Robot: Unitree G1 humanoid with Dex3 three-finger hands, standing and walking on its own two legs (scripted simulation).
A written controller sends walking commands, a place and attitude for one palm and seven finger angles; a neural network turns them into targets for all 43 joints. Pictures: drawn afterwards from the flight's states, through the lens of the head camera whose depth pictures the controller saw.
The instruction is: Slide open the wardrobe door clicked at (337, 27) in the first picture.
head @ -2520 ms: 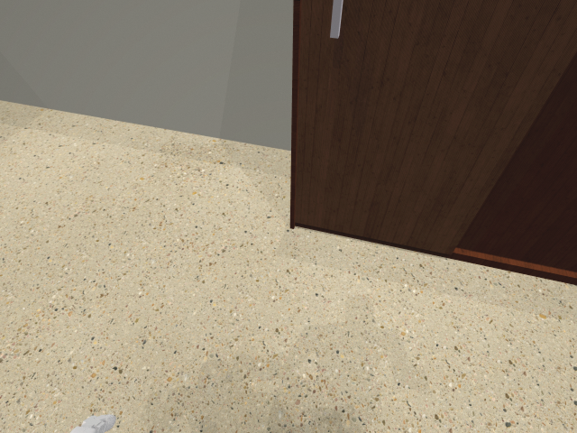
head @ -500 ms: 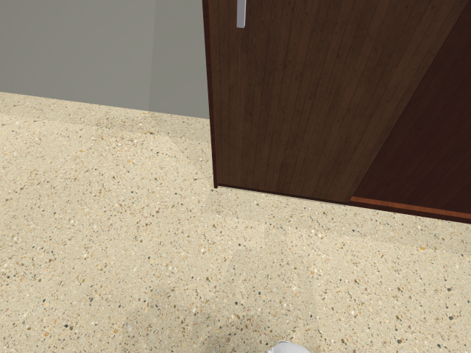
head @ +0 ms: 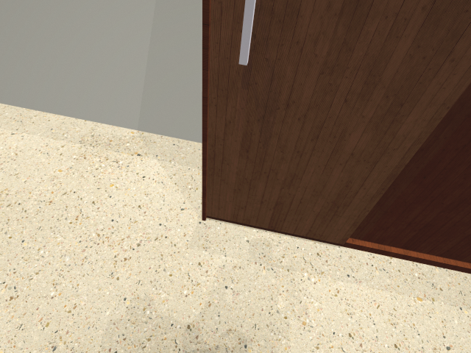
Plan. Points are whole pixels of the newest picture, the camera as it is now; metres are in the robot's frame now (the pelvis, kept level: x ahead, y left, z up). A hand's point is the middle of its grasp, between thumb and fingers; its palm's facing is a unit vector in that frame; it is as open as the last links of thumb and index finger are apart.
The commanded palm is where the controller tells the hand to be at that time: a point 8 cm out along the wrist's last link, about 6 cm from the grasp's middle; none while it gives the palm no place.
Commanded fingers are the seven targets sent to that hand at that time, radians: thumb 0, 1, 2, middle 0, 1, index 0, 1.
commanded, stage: take the last steps up to it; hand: left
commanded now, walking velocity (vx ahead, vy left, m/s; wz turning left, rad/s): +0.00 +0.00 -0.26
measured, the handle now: (249, 21) +0.79 +0.06 +0.21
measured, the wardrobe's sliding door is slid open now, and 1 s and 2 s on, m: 0.00 0.00 0.00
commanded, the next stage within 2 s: come to a stop and stand still in 0.86 s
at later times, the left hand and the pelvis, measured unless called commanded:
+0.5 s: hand out of the picture +0.09 +0.15 -0.16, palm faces -0.01 -0.98 -0.20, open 7.3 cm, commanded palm none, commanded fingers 0.00 0.90 0.90 -0.20 -0.30 -0.20 -0.30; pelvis +0.10 -0.03 +0.01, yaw -4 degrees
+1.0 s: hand (172, 246) +0.37 +0.17 -0.16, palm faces -0.09 -0.97 -0.21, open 7.3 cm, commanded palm none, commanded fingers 0.00 0.90 0.90 -0.20 -0.30 -0.20 -0.30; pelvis +0.28 -0.01 +0.01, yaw -7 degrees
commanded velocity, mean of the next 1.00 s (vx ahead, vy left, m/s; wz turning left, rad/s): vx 0.20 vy -0.01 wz -0.06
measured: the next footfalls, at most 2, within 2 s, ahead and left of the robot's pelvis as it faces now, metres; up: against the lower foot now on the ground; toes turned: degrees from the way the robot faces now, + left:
right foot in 0.32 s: +0.07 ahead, -0.13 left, +0.00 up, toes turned -11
left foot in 0.70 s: +0.30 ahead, +0.10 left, +0.00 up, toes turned +5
